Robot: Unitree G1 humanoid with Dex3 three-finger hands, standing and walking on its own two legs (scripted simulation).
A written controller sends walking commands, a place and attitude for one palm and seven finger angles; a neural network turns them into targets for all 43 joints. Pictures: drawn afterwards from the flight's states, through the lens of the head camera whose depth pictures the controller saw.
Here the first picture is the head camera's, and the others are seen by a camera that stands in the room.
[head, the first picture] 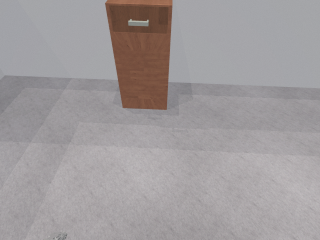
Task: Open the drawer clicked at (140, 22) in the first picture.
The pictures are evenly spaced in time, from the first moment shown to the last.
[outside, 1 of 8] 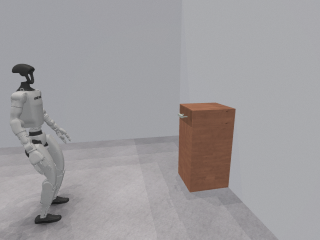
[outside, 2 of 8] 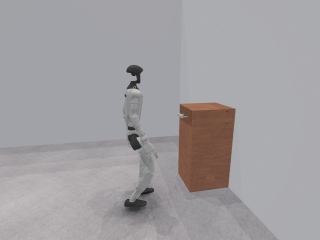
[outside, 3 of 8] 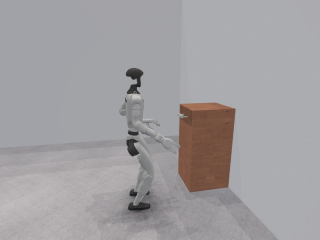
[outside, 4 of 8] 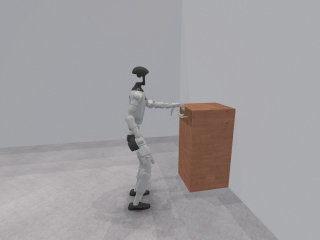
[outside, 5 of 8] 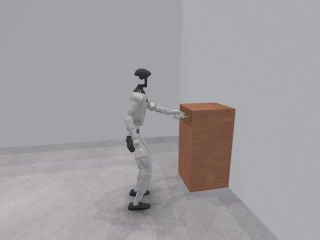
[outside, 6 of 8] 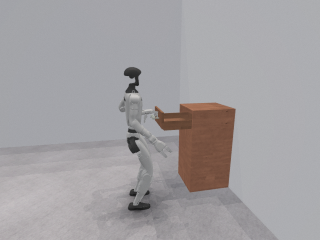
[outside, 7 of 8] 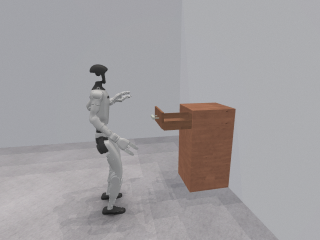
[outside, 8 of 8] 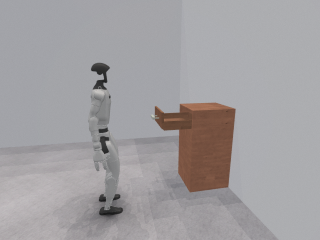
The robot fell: no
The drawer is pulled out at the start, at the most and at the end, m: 0.00 0.30 0.30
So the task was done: yes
